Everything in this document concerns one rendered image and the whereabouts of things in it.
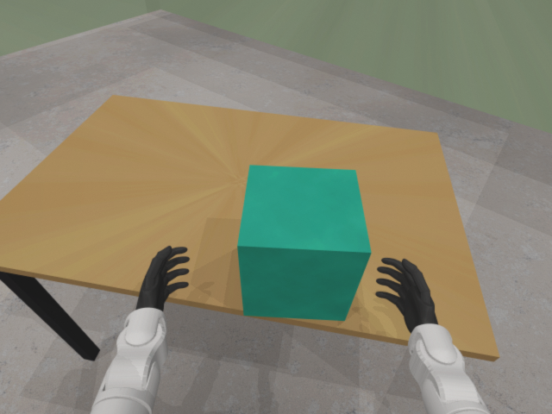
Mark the robot right hand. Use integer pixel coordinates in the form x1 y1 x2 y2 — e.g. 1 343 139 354
375 258 438 333

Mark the robot left hand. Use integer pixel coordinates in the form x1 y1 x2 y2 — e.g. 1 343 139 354
136 246 190 311

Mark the robot left forearm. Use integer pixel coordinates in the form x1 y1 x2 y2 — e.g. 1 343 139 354
91 308 168 414

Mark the carton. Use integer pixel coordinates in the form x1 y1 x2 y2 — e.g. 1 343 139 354
237 165 372 321

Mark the robot right forearm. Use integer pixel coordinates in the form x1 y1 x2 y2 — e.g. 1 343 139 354
408 323 491 414

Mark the table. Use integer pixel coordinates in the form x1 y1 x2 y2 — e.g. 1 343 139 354
0 95 499 362

